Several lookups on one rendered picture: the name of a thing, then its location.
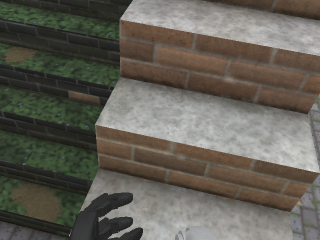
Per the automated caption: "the robot right thigh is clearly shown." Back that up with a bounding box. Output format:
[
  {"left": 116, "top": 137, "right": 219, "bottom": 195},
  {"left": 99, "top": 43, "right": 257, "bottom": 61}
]
[{"left": 175, "top": 225, "right": 218, "bottom": 240}]

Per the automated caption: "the left robot hand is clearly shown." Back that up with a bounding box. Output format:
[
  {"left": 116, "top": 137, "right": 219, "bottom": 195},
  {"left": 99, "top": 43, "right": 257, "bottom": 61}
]
[{"left": 65, "top": 192, "right": 143, "bottom": 240}]

